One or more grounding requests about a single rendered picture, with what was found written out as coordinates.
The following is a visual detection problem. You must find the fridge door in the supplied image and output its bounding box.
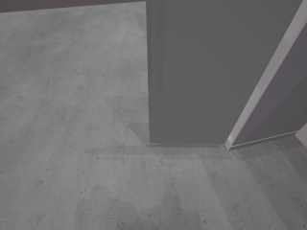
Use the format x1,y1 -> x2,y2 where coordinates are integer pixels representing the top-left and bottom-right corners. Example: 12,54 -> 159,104
146,0 -> 303,144

